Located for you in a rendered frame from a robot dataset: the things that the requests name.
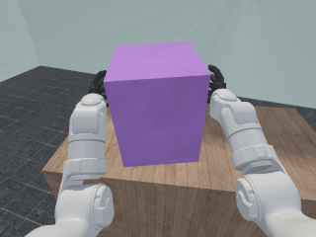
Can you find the carton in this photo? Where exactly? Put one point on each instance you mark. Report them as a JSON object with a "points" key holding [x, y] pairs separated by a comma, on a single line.
{"points": [[157, 95]]}

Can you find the left robot forearm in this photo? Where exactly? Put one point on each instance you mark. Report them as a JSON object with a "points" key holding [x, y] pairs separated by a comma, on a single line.
{"points": [[86, 143]]}

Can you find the right robot upper arm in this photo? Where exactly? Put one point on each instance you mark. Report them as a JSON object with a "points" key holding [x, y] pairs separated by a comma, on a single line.
{"points": [[271, 200]]}

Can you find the right robot hand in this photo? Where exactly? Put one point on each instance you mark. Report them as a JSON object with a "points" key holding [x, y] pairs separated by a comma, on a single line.
{"points": [[217, 81]]}

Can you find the right robot forearm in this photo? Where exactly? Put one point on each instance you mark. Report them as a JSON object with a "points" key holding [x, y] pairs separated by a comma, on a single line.
{"points": [[250, 150]]}

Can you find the left robot upper arm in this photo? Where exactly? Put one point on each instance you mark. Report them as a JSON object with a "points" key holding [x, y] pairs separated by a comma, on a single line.
{"points": [[81, 211]]}

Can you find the pedestal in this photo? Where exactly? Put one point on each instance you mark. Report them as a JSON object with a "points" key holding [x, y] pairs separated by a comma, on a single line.
{"points": [[197, 199]]}

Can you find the left robot hand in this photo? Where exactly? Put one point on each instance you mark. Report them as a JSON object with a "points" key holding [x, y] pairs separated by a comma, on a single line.
{"points": [[96, 84]]}

